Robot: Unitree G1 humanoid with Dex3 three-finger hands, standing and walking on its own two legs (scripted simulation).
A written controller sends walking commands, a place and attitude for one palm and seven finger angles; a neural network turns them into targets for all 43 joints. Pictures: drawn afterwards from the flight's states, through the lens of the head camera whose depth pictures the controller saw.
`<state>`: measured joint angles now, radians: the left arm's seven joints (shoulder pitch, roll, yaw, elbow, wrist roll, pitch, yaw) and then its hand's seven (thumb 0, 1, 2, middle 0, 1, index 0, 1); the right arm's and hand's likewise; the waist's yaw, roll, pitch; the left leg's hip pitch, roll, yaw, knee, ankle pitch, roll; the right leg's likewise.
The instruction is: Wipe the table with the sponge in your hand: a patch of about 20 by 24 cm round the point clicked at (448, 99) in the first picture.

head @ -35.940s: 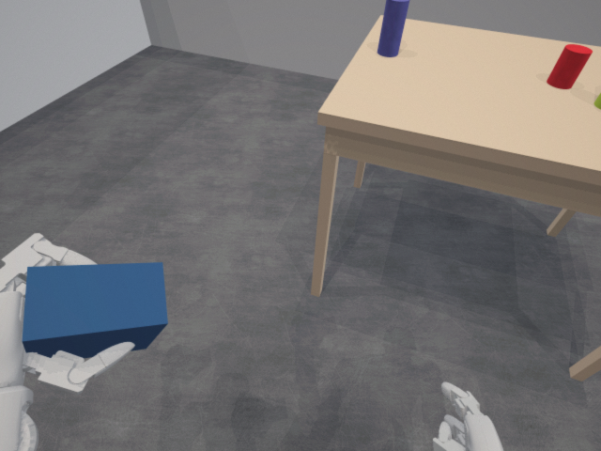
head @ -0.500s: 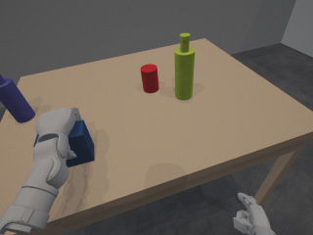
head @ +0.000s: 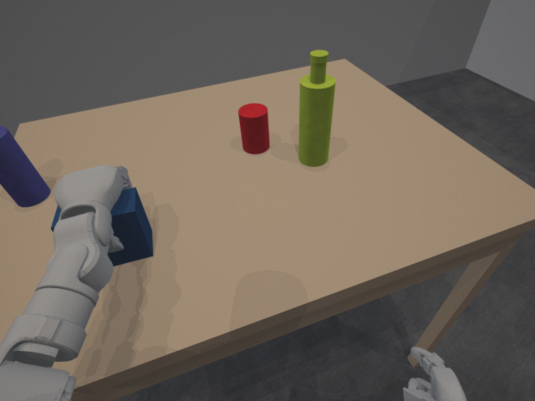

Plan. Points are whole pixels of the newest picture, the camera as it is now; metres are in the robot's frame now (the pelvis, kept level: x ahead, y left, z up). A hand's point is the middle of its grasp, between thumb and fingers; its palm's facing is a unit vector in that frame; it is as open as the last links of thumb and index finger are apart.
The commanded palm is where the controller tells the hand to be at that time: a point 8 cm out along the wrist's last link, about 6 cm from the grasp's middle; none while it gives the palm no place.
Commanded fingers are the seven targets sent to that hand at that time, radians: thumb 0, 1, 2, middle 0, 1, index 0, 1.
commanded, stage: wipe forward along the middle lane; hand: left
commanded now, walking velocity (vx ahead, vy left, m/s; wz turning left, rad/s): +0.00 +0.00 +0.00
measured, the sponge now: (111, 237) +0.34 +0.30 +0.07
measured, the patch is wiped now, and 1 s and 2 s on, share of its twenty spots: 1.00 1.00 1.00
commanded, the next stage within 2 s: slide back across to the first lane in 0.44 s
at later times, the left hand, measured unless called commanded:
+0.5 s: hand (111, 192) +0.40 +0.31 +0.12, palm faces -0.08 -0.01 -1.00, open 10.2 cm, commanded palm +0.39 +0.30 +0.16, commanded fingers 0.00 0.10 1.30 -1.20 -1.60 -1.20 -1.60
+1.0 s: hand (66, 196) +0.38 +0.37 +0.13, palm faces -0.10 -0.03 -0.99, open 10.2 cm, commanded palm +0.36 +0.36 +0.20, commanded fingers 0.00 0.10 1.30 -1.20 -1.60 -1.20 -1.60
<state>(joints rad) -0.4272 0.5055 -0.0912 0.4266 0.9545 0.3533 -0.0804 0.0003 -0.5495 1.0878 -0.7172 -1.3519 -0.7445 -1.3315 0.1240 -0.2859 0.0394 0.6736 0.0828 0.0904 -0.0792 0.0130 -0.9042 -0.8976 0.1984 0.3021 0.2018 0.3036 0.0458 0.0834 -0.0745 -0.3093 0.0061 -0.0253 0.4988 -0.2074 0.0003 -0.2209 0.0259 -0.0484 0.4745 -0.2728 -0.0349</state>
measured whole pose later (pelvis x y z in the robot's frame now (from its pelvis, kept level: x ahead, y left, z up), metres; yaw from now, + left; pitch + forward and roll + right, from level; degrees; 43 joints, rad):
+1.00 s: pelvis +0.03 +0.01 +0.00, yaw +0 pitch +4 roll -1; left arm -0.48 0.67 0.05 0.58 0.96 0.23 -0.14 0.00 -0.54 1.08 -0.71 -1.35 -0.73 -1.34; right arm 0.18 -0.31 0.01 0.65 0.08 0.12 -0.07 0.01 -0.91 -0.90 0.20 0.30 0.20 0.30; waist 0.02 0.08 -0.07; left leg -0.32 0.00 -0.02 0.50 -0.24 0.02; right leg -0.20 0.02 -0.05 0.42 -0.28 -0.02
